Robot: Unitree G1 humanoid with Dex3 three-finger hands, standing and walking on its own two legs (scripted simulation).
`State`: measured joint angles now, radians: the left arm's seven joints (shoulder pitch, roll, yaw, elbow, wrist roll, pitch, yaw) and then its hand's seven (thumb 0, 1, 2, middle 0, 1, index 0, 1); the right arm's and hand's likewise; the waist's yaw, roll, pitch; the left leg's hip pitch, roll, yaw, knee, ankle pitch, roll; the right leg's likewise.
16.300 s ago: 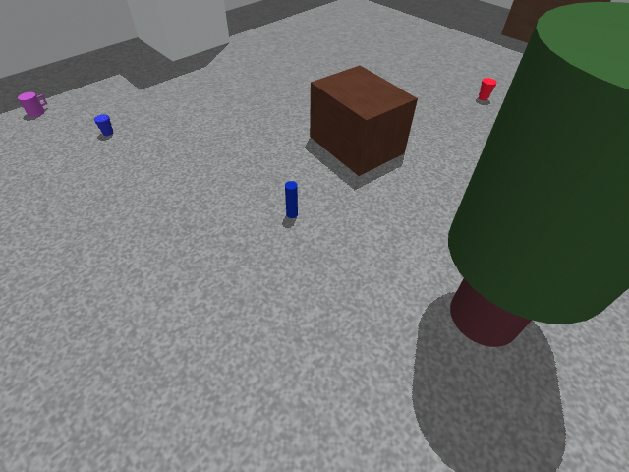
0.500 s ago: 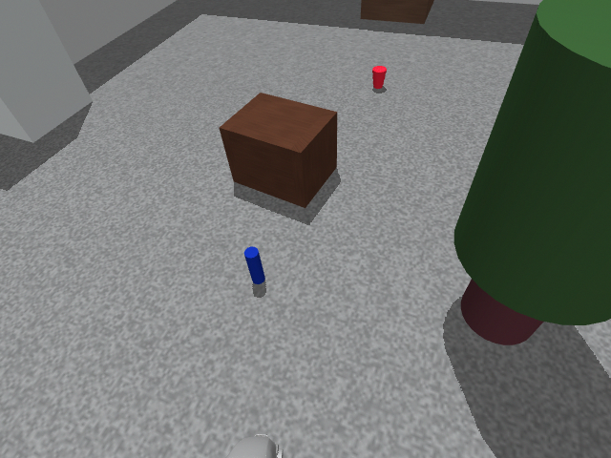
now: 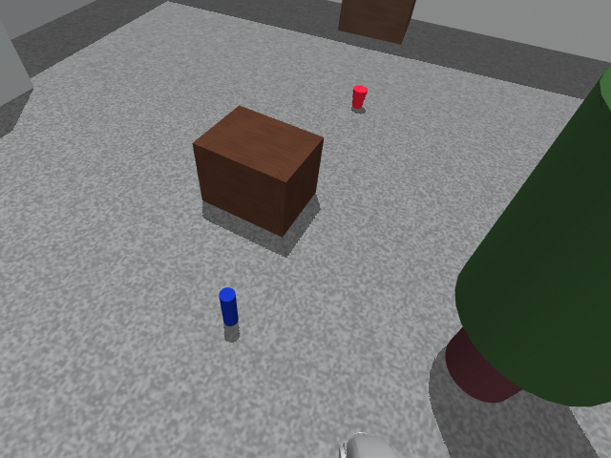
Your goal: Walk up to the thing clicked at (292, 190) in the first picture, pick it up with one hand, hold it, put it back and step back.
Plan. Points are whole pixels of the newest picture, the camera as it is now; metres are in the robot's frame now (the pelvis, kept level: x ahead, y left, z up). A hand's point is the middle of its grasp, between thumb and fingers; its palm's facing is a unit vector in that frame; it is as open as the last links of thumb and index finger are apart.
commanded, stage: walk up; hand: left
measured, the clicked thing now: (229, 307) +0.69 +0.19 -0.69
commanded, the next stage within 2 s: none
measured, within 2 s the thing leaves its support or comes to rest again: neither
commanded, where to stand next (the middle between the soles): +0.35 -0.01 m, yaw -1 degrees
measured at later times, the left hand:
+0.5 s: hand (146, 402) +0.23 +0.23 -0.12, palm faces -0.05 -0.92 -0.38, open 7.4 cm
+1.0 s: hand (134, 368) +0.30 +0.27 -0.18, palm faces -0.09 -0.95 -0.31, open 7.4 cm
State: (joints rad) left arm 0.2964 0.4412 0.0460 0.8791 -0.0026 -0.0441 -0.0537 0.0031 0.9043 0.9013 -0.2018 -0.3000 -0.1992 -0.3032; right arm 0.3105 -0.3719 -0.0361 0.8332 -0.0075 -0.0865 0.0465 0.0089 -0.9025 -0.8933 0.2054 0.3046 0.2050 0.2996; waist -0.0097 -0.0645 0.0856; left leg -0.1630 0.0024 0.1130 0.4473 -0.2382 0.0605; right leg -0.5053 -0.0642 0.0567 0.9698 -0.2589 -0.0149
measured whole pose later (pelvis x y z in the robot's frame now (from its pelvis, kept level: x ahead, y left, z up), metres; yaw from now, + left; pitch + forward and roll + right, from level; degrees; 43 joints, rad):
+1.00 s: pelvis +0.24 +0.01 -0.01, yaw -3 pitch -3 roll +0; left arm 0.26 0.42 0.03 0.93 0.00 0.02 -0.02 0.00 0.90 0.90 -0.20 -0.30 -0.20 -0.30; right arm 0.27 -0.36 -0.02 0.86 -0.02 -0.06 0.00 0.01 -0.90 -0.89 0.21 0.30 0.21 0.30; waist 0.00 -0.08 0.12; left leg -0.27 0.03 0.10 0.54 -0.23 0.03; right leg -0.42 -0.06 0.06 0.83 -0.33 -0.01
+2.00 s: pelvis +0.27 -0.01 +0.01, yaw -2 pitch -2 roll +0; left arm 0.09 0.35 0.01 1.18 0.01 0.00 -0.02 0.00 0.90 0.90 -0.20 -0.30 -0.20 -0.30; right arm 0.08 -0.35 0.00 1.15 -0.01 -0.02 0.01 0.01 -0.91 -0.89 0.20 0.30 0.20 0.30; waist 0.01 0.00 0.04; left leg -0.14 0.04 0.05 0.34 -0.17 -0.01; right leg -0.12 -0.03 -0.03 0.33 -0.17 0.02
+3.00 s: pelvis +0.27 -0.01 +0.01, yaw -2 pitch -2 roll +0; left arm 0.11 0.35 -0.01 1.14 0.01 -0.01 -0.01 0.00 0.90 0.90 -0.20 -0.30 -0.20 -0.30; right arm 0.10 -0.35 0.00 1.16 -0.02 -0.01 0.02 0.01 -0.91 -0.89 0.20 0.30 0.20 0.30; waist 0.00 0.00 0.04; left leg -0.12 0.03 0.05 0.31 -0.15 -0.02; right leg -0.11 -0.04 -0.03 0.31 -0.16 0.02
